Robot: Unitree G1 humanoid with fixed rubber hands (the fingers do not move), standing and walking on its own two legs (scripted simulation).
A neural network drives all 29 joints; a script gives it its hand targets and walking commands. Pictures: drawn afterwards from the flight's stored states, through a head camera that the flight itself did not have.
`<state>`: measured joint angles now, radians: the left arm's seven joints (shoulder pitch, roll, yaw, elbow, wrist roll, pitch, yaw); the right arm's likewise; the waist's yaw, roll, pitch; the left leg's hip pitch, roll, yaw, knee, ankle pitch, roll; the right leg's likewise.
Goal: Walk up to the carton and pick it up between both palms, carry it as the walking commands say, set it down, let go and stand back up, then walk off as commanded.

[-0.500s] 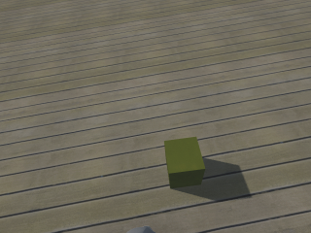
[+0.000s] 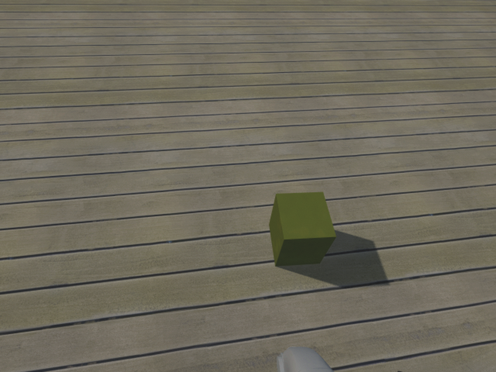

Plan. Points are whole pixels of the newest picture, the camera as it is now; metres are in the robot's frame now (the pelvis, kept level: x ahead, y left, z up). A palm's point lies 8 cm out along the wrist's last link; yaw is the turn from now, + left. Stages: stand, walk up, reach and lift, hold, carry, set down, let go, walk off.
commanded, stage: walk off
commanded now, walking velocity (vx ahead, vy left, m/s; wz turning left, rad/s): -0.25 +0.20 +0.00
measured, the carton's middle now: (298, 229) +0.72 -0.23 -0.65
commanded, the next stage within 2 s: none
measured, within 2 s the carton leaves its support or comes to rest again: neither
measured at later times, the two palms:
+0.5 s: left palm out of the picture -0.08 +0.38 -0.08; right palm out of the picture -0.09 -0.18 -0.15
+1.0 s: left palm out of the picture -0.20 +0.49 -0.13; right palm out of the picture -0.16 -0.02 -0.13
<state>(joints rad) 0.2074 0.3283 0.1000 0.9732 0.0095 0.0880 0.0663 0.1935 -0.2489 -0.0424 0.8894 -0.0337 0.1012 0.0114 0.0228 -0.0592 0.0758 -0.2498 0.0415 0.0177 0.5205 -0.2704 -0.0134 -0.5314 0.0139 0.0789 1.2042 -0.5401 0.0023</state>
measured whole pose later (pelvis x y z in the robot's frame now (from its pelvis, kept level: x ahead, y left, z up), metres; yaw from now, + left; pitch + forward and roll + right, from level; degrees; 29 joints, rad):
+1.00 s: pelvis -0.25 +0.23 +0.00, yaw -1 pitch +0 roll +1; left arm 0.22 0.24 0.06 0.96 -0.01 0.08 0.07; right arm 0.14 -0.24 -0.01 0.87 -0.03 0.09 -0.02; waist 0.00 0.01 0.07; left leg -0.30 -0.04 0.07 0.47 -0.17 0.06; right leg -0.23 0.01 -0.09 0.74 -0.51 0.00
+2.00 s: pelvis -0.52 +0.44 +0.01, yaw -1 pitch -1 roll +4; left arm 0.26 0.23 0.06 0.95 0.02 0.06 0.06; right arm 0.23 -0.28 -0.06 0.93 -0.04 0.11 0.02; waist 0.01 0.05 0.08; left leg -0.54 -0.12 -0.09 1.18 -0.38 -0.05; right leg -0.20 -0.08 -0.07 0.50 -0.28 -0.02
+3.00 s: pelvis -0.79 +0.67 +0.01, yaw -1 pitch +0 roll +4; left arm 0.19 0.27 0.06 0.90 0.03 0.03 0.04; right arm 0.27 -0.30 -0.07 0.95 -0.01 0.11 0.01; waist 0.03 0.01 0.07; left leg -0.33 0.01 -0.06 0.88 -0.42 -0.14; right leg -0.27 -0.14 -0.05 0.48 -0.21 0.02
